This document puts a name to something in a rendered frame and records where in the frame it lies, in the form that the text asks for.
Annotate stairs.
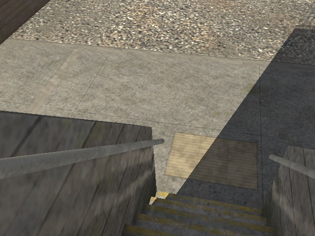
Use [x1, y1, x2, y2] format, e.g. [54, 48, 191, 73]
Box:
[121, 191, 275, 236]

